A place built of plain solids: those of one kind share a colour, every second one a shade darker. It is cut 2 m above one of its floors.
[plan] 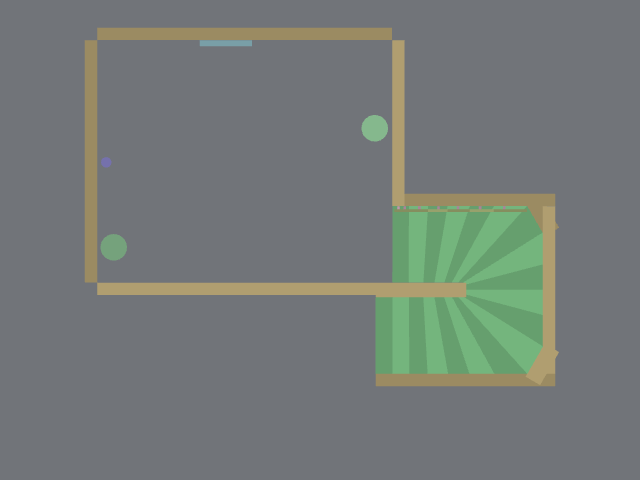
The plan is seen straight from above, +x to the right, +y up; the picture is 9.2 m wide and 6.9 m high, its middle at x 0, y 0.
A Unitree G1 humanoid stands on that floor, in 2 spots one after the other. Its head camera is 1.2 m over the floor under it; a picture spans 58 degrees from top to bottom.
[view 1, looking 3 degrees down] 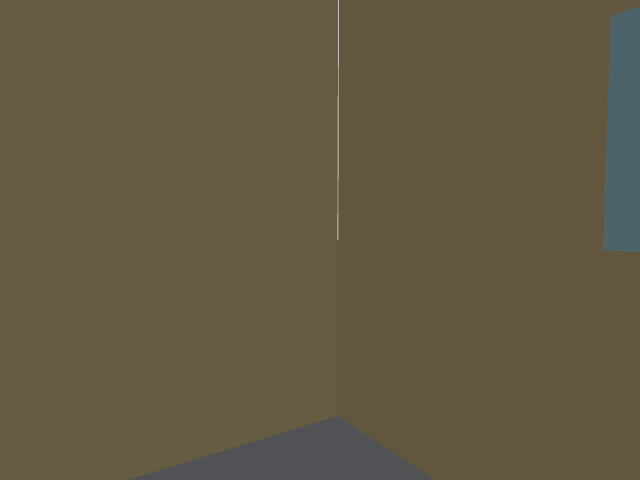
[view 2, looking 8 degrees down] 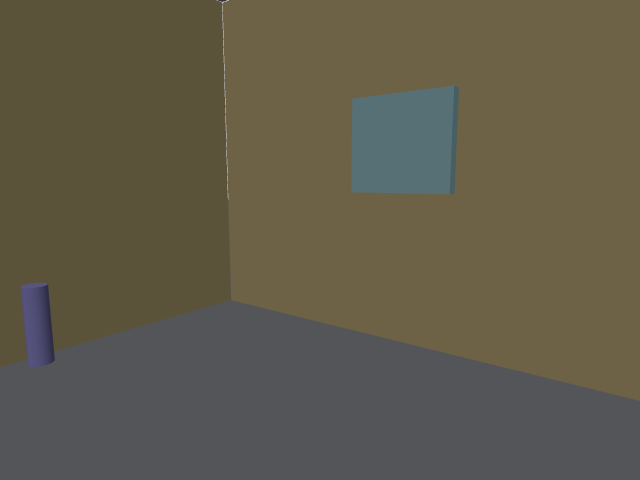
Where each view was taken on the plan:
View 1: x -1.11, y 1.39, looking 147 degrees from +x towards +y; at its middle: wall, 2.50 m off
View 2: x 0.04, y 0.05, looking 127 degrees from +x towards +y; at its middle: wall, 3.57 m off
